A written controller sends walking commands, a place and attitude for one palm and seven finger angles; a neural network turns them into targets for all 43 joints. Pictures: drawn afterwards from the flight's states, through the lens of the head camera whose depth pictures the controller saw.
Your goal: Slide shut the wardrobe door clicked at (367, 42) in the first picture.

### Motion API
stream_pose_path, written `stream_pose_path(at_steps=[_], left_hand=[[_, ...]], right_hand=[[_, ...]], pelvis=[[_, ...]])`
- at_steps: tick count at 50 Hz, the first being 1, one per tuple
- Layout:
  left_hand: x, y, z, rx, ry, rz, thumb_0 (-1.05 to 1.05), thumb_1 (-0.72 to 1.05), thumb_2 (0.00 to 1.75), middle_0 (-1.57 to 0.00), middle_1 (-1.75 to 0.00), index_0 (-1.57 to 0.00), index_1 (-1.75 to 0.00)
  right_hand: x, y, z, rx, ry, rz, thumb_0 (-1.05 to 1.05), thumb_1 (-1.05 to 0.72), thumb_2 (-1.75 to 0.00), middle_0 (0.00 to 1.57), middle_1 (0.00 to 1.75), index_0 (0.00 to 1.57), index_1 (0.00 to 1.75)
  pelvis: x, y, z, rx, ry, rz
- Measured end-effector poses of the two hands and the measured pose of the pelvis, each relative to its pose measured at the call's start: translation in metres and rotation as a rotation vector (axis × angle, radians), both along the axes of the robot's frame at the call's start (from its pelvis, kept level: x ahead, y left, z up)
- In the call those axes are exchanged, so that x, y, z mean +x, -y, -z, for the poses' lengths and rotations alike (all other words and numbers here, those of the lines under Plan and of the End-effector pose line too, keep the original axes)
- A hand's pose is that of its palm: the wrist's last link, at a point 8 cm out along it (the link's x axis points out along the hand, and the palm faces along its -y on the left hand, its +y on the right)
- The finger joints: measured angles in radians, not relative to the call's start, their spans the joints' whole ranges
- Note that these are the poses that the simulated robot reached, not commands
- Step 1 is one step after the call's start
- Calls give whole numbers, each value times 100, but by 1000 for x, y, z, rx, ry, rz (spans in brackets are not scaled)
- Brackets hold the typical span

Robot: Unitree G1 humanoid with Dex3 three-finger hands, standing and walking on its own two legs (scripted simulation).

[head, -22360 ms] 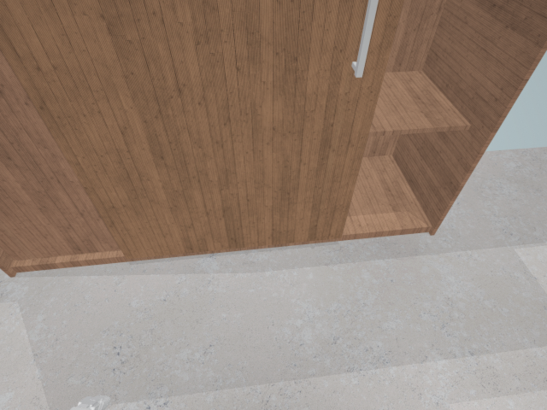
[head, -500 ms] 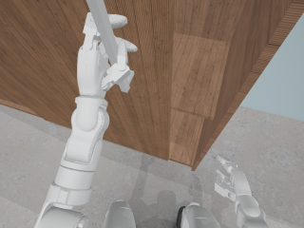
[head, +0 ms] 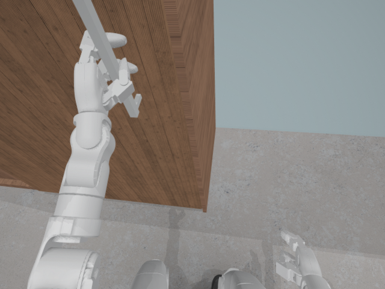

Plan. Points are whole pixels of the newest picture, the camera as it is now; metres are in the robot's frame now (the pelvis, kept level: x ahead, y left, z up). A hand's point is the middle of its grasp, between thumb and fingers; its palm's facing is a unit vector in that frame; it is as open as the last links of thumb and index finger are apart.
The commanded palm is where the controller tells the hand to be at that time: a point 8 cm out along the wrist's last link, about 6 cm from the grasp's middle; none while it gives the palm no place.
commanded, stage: step sideways, sliding the door along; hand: left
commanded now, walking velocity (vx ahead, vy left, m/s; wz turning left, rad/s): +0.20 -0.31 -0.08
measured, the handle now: (116, 60) +0.46 +0.17 +0.21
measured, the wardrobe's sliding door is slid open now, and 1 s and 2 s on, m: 0.00 0.00 0.02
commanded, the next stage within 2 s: stop walking and hold the door there in 0.30 s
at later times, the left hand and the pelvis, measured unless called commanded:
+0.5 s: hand (132, 81) +0.42 +0.13 +0.19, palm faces +0.47 -0.86 -0.21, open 6.5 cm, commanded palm +0.37 +0.17 +0.18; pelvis +0.01 -0.17 -0.01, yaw -4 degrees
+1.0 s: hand (129, 79) +0.42 +0.14 +0.20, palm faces +0.59 -0.76 -0.28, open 6.1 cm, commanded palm +0.37 +0.18 +0.18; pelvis +0.03 -0.21 +0.01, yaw -8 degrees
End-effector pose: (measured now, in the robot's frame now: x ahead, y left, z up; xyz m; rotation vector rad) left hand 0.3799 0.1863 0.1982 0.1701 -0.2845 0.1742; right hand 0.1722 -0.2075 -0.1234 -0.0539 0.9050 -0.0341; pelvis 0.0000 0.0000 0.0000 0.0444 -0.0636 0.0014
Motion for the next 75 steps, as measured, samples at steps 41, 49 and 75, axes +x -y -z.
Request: stream_pose_path(at_steps=[41, 49, 75], left_hand=[[-8, 17, -8, 92, -107, -440, -10, 64, 85, -45, -140, -31, -135], [-9, 20, -9, 102, -129, -474, -10, 66, 83, -46, -140, -30, -135], [5, 11, 3, 28, -180, -484, -17, 67, 84, -46, -140, -46, -143]], right_hand=[[-44, 297, -56, -298, 44, 240, 1, -91, -90, 19, 30, 19, 30], [-80, 298, -47, -276, 13, 285, 1, -90, -90, 20, 30, 20, 30], [-97, 299, -44, -281, -53, 294, 1, -90, -89, 20, 30, 20, 30]], pelvis=[[34, 196, -12, -39, -21, 118], [28, 211, -12, -57, -32, 138], [36, 214, -16, -56, -64, 165]])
